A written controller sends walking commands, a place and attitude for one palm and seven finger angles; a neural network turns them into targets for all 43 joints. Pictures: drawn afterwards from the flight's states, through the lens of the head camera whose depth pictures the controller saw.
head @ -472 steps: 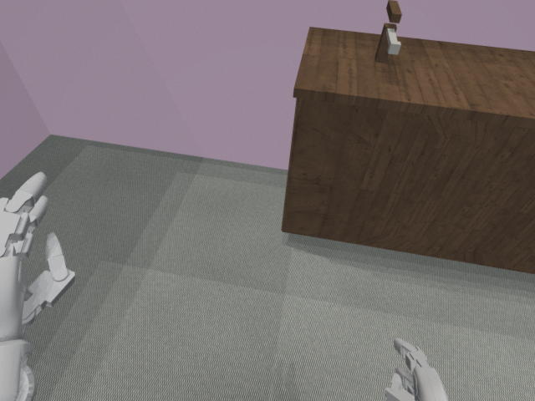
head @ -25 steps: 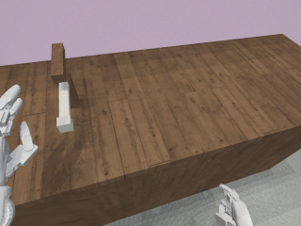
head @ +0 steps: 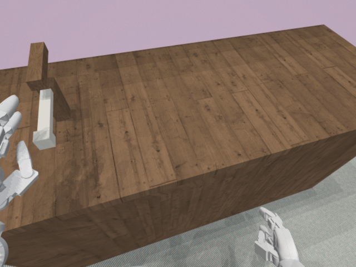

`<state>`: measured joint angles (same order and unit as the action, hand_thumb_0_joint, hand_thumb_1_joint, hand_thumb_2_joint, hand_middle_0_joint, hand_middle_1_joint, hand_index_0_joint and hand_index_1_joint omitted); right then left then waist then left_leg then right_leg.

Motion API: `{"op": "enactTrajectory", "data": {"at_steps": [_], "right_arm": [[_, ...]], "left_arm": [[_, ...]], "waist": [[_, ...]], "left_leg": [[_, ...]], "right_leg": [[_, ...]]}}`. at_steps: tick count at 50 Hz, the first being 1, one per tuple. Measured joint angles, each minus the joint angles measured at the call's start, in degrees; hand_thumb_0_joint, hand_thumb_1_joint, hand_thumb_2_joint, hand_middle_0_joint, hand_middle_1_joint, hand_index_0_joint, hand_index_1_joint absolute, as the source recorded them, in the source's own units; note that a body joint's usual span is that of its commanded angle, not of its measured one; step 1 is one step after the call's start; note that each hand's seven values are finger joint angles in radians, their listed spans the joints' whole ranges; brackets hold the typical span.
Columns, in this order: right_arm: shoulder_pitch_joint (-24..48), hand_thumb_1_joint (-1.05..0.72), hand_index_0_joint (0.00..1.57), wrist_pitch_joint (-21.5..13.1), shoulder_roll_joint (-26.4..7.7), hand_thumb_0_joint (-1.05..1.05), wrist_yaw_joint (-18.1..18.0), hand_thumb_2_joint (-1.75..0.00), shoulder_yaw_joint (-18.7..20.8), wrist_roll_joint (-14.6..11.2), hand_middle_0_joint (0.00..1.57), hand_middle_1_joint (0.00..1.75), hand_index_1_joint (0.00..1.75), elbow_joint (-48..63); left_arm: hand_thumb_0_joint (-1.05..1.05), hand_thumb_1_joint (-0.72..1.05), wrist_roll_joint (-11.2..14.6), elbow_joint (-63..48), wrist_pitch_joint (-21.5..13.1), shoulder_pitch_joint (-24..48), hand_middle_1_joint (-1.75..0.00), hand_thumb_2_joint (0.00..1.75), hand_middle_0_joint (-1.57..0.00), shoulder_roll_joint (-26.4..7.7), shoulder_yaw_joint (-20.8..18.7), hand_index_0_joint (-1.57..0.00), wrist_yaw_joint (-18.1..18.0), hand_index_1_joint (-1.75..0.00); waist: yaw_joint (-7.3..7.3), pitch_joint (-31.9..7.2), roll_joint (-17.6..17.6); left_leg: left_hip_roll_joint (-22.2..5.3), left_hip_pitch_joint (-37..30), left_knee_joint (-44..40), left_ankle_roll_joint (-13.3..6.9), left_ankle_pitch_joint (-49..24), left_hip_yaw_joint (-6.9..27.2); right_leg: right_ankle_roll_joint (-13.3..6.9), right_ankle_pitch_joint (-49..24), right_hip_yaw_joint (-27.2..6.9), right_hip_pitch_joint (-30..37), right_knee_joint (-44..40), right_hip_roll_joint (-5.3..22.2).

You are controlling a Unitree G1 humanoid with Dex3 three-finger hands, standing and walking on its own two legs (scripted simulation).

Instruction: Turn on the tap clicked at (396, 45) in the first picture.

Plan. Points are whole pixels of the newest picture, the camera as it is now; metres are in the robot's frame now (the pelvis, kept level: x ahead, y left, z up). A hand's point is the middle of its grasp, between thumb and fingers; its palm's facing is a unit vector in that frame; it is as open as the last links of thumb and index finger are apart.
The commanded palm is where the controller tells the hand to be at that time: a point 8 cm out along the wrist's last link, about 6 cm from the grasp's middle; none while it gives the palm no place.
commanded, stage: shuffle to correct the standing spot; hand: left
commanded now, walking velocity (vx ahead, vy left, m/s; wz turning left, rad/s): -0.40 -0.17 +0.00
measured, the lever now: (44, 139) +0.31 +0.29 +0.12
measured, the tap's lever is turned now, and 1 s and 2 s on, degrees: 0 0 0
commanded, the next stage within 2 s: come to a stop and stand still in 0.92 s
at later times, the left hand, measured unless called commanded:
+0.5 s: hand (32, 211) +0.16 +0.22 +0.16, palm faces +0.36 -0.80 -0.47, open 7.4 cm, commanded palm +0.11 +0.25 +0.18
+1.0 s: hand (44, 218) +0.15 +0.20 +0.18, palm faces +0.37 -0.80 -0.46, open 7.4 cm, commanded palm +0.09 +0.23 +0.18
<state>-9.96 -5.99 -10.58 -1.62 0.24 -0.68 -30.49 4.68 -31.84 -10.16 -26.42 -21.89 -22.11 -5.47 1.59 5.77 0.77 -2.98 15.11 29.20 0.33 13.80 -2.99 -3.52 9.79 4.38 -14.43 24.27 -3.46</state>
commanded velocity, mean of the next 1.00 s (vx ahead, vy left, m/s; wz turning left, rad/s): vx -0.09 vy -0.19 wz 0.00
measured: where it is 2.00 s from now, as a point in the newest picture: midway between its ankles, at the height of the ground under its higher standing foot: outside the picture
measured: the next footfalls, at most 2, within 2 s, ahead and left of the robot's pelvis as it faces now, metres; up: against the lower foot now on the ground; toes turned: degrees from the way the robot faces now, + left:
left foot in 0.76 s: -0.07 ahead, +0.06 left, +0.00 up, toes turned +7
right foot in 1.04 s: +0.02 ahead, -0.19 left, +0.00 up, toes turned +3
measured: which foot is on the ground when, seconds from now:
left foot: down 0.00-0.52, up 0.54-0.74, down 0.76-1.00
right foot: down 0.00-0.76, up 0.78-1.00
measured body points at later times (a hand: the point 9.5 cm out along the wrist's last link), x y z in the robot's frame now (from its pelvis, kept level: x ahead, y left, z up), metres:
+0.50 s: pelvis -0.05 -0.03 -0.02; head -0.02 -0.02 +0.43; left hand +0.14 +0.26 +0.19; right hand +0.10 -0.26 -0.10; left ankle +0.02 +0.12 -0.74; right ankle +0.03 -0.08 -0.74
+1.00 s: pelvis -0.06 -0.05 -0.01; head -0.01 -0.03 +0.44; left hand +0.13 +0.24 +0.20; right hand +0.10 -0.28 -0.09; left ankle -0.11 +0.06 -0.74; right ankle -0.01 -0.18 -0.72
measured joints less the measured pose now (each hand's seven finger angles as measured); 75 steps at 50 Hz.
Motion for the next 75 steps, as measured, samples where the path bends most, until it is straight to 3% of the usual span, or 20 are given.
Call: {"op": "enactTrajectory", "data": {"at_steps": [7, 15, 22, 25, 28, 32, 34, 38, 39, 41, 44, 51, 53, 57, 61, 63, 66, 69, 72, 75], "right_arm": [[0.58, -0.90, 0.20, -0.55, -1.11, 0.01, -0.60, -0.90, 1.19, 0.42, 0.20, 0.30, 0.30, -0.24], [-1.24, -0.91, 0.20, -0.40, -0.99, 0.01, -1.34, -0.90, 1.84, 0.36, 0.20, 0.30, 0.30, -2.95], [-4.29, -0.91, 0.20, -0.07, -0.40, 0.01, -1.63, -0.90, 1.05, 0.21, 0.20, 0.30, 0.30, -1.87], [-4.45, -0.91, 0.20, -0.20, -0.20, 0.01, -0.53, -0.90, 0.94, 0.24, 0.20, 0.30, 0.30, -1.47], [-4.02, -0.90, 0.20, -0.23, -0.03, 0.01, 0.39, -0.90, 0.78, 0.02, 0.20, 0.30, 0.30, -2.18], [-3.28, -0.90, 0.20, 0.34, 0.87, 0.01, 0.43, -0.90, 0.14, 0.55, 0.20, 0.30, 0.30, -4.56], [-3.91, -0.90, 0.20, 0.11, 1.35, 0.01, 0.18, -0.90, -0.26, 0.88, 0.20, 0.30, 0.30, -4.39], [-5.66, -0.90, 0.20, -2.11, -0.07, 0.01, -0.44, -0.90, -0.06, 1.31, 0.20, 0.30, 0.30, -1.66], [-4.97, -0.90, 0.20, -2.55, 0.31, 0.01, -0.63, -0.90, 0.47, 1.31, 0.20, 0.30, 0.30, -2.06], [-4.19, -0.90, 0.20, -2.61, 0.77, 0.01, -0.42, -0.90, 1.16, 1.33, 0.20, 0.30, 0.30, -2.50], [-4.19, -0.90, 0.20, -1.90, 1.01, 0.01, 0.71, -0.90, 1.85, 1.74, 0.20, 0.30, 0.30, -2.83], [-4.75, -0.90, 0.20, -0.09, 0.93, 0.01, 3.16, -0.90, 1.86, -0.08, 0.20, 0.30, 0.30, 0.16], [-3.54, -0.90, 0.20, 0.26, 0.45, 0.01, 3.14, -0.90, 1.79, -0.81, 0.20, 0.30, 0.30, -0.03], [-0.09, -0.90, 0.20, 1.58, 0.33, 0.01, 2.60, -0.90, 1.42, -1.53, 0.20, 0.30, 0.30, -2.64], [-0.03, -0.91, 0.20, 0.72, 0.30, 0.01, 1.24, -0.90, 0.91, -0.62, 0.20, 0.30, 0.30, -2.84], [-0.67, -0.91, 0.20, -0.04, 0.63, 0.01, 0.66, -0.90, 1.25, -0.29, 0.20, 0.30, 0.30, -3.38], [-2.51, -0.91, 0.20, -1.35, -0.09, 0.01, 0.48, -0.90, 1.57, -0.06, 0.20, 0.30, 0.30, -3.34], [-3.16, -0.91, 0.20, -1.31, -1.43, 0.01, 1.26, -0.90, 1.63, -0.86, 0.20, 0.30, 0.30, -3.35], [-2.37, -0.91, 0.20, 0.00, -1.40, 0.01, 1.44, -0.90, 1.48, -1.52, 0.20, 0.30, 0.30, -4.33], [-2.10, -0.91, 0.20, -2.18, -1.05, 0.01, 0.43, -0.90, 1.04, -0.47, 0.20, 0.30, 0.30, -5.76]], "left_arm": [[0.01, 0.89, 0.03, -1.44, -2.08, -0.39, -0.31, 0.90, -0.21, -0.90, -1.22, -0.21, 0.50, -0.30], [0.01, 0.89, -0.06, -2.65, -3.37, -3.38, -0.31, 0.90, -0.21, -2.14, -2.09, -0.21, -0.27, -0.30], [0.01, 0.89, -0.71, -0.82, -1.10, -3.43, -0.31, 0.90, -0.21, -2.98, -2.66, -0.21, -0.04, -0.30], [0.01, 0.89, -1.40, 0.42, -0.23, -0.57, -0.31, 0.90, -0.21, -2.26, -2.57, -0.21, 0.47, -0.30], [0.01, 0.89, -1.56, 0.34, 0.48, 1.42, -0.31, 0.90, -0.21, -1.20, -1.49, -0.21, 0.63, -0.30], [0.01, 0.89, -0.96, 0.16, 1.99, 0.66, -0.31, 0.90, -0.21, 0.31, 0.59, -0.21, 0.08, -0.30], [0.01, 0.89, -0.77, 0.02, 2.52, -0.69, -0.31, 0.90, -0.21, -0.17, 0.75, -0.21, -0.16, -0.30], [0.01, 0.89, -0.67, -2.32, 1.60, -1.76, -0.31, 0.90, -0.21, -1.33, 0.26, -0.21, -1.22, -0.30], [0.01, 0.89, -0.71, -2.27, 1.04, -0.78, -0.31, 0.90, -0.21, -1.71, -0.14, -0.21, -1.52, -0.30], [0.01, 0.89, -1.36, -1.43, 0.50, 1.00, -0.31, 0.90, -0.21, -1.72, -0.59, -0.21, -1.40, -0.30], [0.01, 0.89, -2.21, -0.92, 1.02, 3.26, -0.31, 0.90, -0.21, -1.86, -0.99, -0.21, -0.10, -0.30], [0.01, 0.89, -2.19, -3.62, -0.52, 0.41, -0.31, 0.90, -0.20, -3.08, -3.75, -0.21, 1.54, -0.30], [0.01, 0.89, -2.13, -2.78, -0.78, 1.09, -0.31, 0.90, -0.20, -3.55, -3.82, -0.21, 1.79, -0.30], [0.01, 0.89, -1.15, -1.91, 0.03, 1.14, -0.31, 0.90, -0.21, -2.41, -2.40, -0.21, 0.40, -0.30], [0.01, 0.89, -1.26, -4.60, 0.03, -3.06, -0.31, 0.90, -0.21, -1.56, -2.30, -0.21, -1.47, -0.30], [0.01, 0.89, -1.71, -4.51, -0.17, -2.64, -0.31, 0.90, -0.21, -1.67, -1.60, -0.21, -2.17, -0.30], [0.01, 0.88, -2.90, -2.94, -0.72, -0.69, -0.31, 0.90, -0.21, -1.63, -1.30, -0.22, -2.39, -0.30], [0.01, 0.88, -3.28, -0.78, -1.80, 2.20, -0.31, 0.90, -0.21, -1.78, -2.07, -0.22, -2.15, -0.30], [0.01, 0.89, -1.99, 1.37, -2.29, 1.84, -0.31, 0.90, -0.21, -1.43, -2.89, -0.21, -1.95, -0.30], [0.01, 0.88, -3.36, 7.69, -3.13, 10.96, -0.31, 0.90, -0.21, -6.37, -6.57, -0.22, 0.93, -0.30]], "waist": [[-0.39, 1.19, -0.58], [-1.59, 0.14, 1.22], [-1.04, -0.72, 0.67], [-0.55, 0.34, -0.50], [-0.48, 0.17, -0.39], [-0.99, -1.98, 3.19], [-1.42, -3.50, 5.25], [-1.56, -4.18, 4.89], [-1.04, -2.57, 6.03], [-0.14, -0.18, 6.69], [-1.09, 0.96, 4.09], [-0.89, 1.57, -1.10], [-1.37, 2.58, -2.98], [-1.65, 4.28, -1.22], [-1.81, 3.08, 2.39], [-0.71, 3.17, 4.22], [-1.18, 1.63, 1.86], [-2.43, 1.37, -2.61], [-2.93, 0.52, -3.19], [1.20, 2.00, -1.21]], "left_leg": [[-1.25, 3.69, 1.87, 1.08, -0.92, 0.76], [-0.10, 6.18, 3.21, -0.64, 3.15, 1.36], [-1.27, 5.65, 3.81, 0.64, -2.00, 0.29], [-2.04, 5.83, 7.22, 0.92, -0.04, 0.79], [-1.09, 8.64, 15.91, 0.14, 10.02, 1.90], [2.46, 10.42, 30.94, 0.45, 12.37, -0.64], [3.38, 7.45, 27.70, 0.16, 13.30, -2.68], [2.55, -4.57, 1.22, -1.40, 6.72, -3.70], [3.26, -5.86, -0.02, -1.86, 6.62, -4.40], [3.66, -7.45, 0.28, -2.28, 6.65, -5.21], [1.82, -7.72, 0.58, -1.68, 6.33, -2.71], [-3.11, -3.38, 7.75, 0.71, 9.84, 0.01], [-4.70, 0.30, 15.04, 0.60, 11.26, 2.07], [-0.89, 5.72, 24.95, -0.67, 13.96, 4.84], [1.57, 1.67, 10.47, -0.91, 7.00, 2.70], [2.97, -0.56, 8.37, -0.88, 6.38, 1.15], [2.99, -1.30, 6.86, -0.96, 5.68, 2.38], [1.88, -0.12, 8.93, -0.88, 5.88, 5.35], [2.55, 2.63, 13.93, -1.06, 7.66, 5.18], [3.27, 1.25, 7.80, -0.01, 0.97, 2.88]], "right_leg": [[-1.41, -1.02, 0.82, -3.35, 1.24, -1.12], [-1.91, -2.86, 0.61, -5.75, 1.06, -0.72], [4.13, 6.59, 1.17, -8.01, 8.92, -0.20], [2.39, 3.14, 2.58, -6.81, 9.05, -0.31], [-3.02, 0.40, 3.50, -6.92, 9.50, -0.11], [-3.55, -0.61, 2.76, -6.79, 6.38, 1.19], [-3.82, -1.48, 2.77, -6.86, 4.00, 1.84], [-3.11, -2.94, 4.25, -8.67, 4.19, 0.65], [-1.72, -0.38, 3.08, -9.35, 7.30, 1.14], [1.42, 6.46, -0.24, -11.53, 19.33, 0.84], [2.04, 9.56, -1.70, -12.75, 30.08, 0.06], [0.45, 3.18, 0.70, -3.76, 9.46, 2.95], [2.43, 3.46, 2.41, -1.87, 6.52, 2.00], [1.92, 4.44, 2.43, -3.68, 10.20, 2.41], [2.09, 5.53, 0.31, -5.86, 13.33, 3.63], [2.13, 6.96, -1.43, -5.33, 14.38, 4.80], [2.22, 11.93, -1.55, -3.65, 13.58, 3.93], [2.11, 1.51, 1.30, -0.43, 7.05, 2.66], [1.65, 3.19, 1.73, -0.60, 6.66, 2.84], [1.47, 2.48, -0.24, -1.44, 6.77, 2.90]]}}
